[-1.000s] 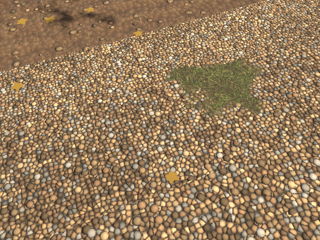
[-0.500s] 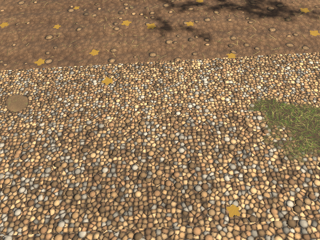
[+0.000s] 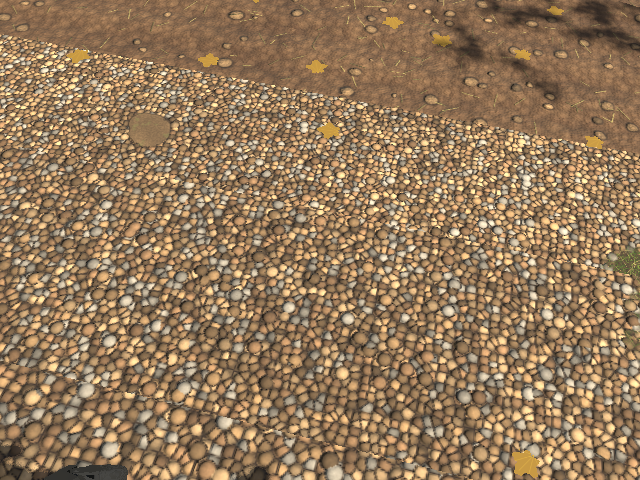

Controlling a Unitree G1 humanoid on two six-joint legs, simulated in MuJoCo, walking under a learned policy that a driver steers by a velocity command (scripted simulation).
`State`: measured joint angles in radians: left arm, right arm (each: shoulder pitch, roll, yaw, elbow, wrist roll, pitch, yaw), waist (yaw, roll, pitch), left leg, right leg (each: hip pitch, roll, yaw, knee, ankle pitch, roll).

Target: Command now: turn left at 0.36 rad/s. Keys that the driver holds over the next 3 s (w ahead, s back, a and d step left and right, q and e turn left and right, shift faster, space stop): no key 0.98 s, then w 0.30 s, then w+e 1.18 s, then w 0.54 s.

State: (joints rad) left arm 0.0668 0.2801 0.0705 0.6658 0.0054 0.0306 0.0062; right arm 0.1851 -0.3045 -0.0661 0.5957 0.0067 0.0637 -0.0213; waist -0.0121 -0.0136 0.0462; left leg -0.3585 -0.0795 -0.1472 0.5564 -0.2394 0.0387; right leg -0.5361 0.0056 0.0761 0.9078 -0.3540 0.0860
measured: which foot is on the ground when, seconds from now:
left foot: down 0.00-1.00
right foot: up 0.00-0.10, down 0.12-1.00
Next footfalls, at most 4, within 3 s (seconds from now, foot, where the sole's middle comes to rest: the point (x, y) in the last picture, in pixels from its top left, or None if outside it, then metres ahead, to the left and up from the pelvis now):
0.12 right None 0.07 -0.15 -0.77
1.32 left None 0.17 0.11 -0.77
1.80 right None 0.38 -0.09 -0.77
2.38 left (303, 348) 0.81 0.03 -0.96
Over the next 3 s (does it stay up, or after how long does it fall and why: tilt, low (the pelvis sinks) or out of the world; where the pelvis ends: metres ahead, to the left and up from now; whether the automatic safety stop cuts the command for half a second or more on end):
stays up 0.90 -0.18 -0.19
